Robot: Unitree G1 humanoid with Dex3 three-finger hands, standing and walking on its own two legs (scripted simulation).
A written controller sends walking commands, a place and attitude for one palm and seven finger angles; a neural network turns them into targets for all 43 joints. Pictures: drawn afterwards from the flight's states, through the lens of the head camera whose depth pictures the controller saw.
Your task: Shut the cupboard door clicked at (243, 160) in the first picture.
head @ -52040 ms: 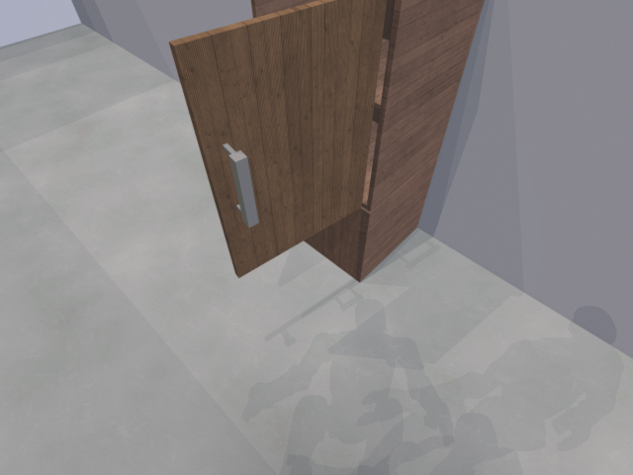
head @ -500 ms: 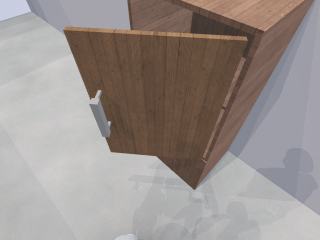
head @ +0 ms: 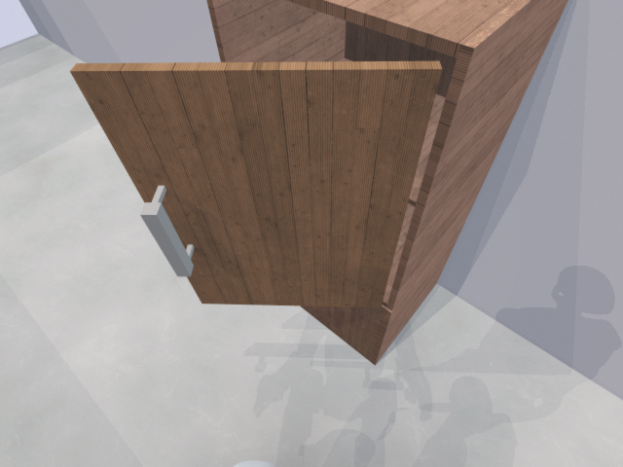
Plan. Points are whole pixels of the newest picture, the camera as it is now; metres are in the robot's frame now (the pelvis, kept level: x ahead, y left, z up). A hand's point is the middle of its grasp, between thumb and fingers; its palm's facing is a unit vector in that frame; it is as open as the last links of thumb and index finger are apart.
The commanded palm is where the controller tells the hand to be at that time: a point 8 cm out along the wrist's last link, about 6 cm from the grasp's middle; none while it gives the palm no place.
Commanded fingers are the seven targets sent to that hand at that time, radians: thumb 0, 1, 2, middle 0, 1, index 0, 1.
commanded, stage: come to a stop and stand still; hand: left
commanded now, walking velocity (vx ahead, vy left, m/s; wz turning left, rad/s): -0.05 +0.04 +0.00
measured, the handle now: (173, 233) +0.46 +0.27 -0.03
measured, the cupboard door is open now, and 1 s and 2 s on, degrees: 39 39 39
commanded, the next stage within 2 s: look again from close up in 0.68 s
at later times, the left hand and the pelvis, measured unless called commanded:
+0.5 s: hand out of the picture -0.02 +0.26 -0.18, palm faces -0.02 -0.98 -0.21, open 7.4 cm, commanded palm none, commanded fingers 0.00 0.90 0.90 -0.20 -0.30 -0.20 -0.30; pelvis -0.05 +0.08 +0.00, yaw -1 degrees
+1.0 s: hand out of the picture -0.05 +0.25 -0.18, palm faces -0.02 -0.98 -0.19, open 7.4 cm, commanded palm none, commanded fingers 0.00 0.90 0.90 -0.20 -0.30 -0.20 -0.30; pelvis -0.04 +0.07 +0.00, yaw -1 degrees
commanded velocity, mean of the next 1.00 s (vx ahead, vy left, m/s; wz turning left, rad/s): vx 0.00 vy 0.00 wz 0.00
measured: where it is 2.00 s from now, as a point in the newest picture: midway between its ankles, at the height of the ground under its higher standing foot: outside the picture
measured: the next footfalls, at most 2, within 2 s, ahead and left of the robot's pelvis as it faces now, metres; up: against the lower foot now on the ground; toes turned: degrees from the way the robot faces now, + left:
left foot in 0.10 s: +0.02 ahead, +0.14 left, +0.00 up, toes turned +2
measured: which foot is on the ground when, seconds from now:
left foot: up 0.00-0.08, down 0.10-1.00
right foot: down 0.00-1.00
